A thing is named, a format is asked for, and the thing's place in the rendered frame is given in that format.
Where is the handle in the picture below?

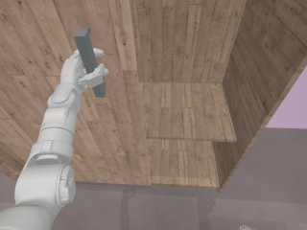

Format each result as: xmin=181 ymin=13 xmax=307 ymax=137
xmin=73 ymin=27 xmax=106 ymax=98

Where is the wardrobe door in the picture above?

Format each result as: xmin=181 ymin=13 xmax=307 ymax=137
xmin=0 ymin=0 xmax=152 ymax=186
xmin=0 ymin=141 xmax=26 ymax=172

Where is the robot left forearm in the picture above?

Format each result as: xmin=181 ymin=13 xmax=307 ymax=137
xmin=14 ymin=83 xmax=82 ymax=204

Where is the left robot hand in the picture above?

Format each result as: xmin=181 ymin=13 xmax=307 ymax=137
xmin=60 ymin=48 xmax=109 ymax=94

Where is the robot left upper arm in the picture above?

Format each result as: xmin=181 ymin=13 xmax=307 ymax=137
xmin=0 ymin=163 xmax=76 ymax=230

